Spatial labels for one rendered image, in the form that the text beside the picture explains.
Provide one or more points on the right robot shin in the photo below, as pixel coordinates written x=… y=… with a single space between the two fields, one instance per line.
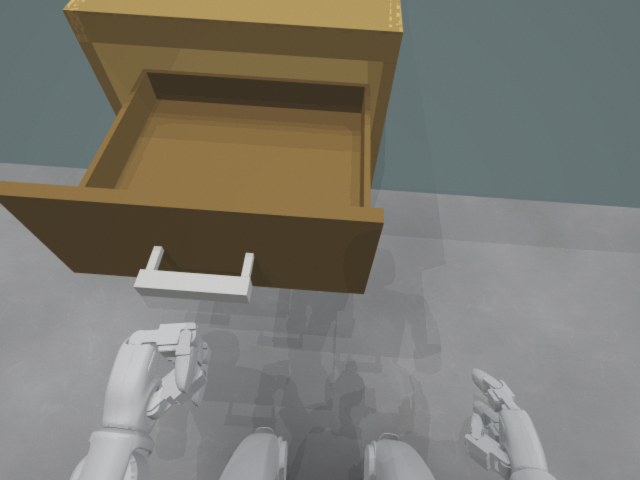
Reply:
x=388 y=436

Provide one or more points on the cabinet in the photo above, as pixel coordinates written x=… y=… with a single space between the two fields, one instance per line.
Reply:
x=353 y=41

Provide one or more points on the robot right hand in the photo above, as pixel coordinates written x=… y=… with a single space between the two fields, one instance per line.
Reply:
x=513 y=443

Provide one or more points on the handle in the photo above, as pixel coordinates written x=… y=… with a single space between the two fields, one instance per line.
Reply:
x=195 y=286

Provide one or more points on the left robot forearm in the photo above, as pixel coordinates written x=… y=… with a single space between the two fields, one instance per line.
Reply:
x=116 y=454

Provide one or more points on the robot left hand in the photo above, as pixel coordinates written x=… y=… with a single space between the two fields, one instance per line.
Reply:
x=172 y=355

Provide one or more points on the robot right thigh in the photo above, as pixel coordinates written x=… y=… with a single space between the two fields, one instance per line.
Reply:
x=394 y=460

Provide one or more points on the drawer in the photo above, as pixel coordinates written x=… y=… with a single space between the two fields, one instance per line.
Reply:
x=214 y=166

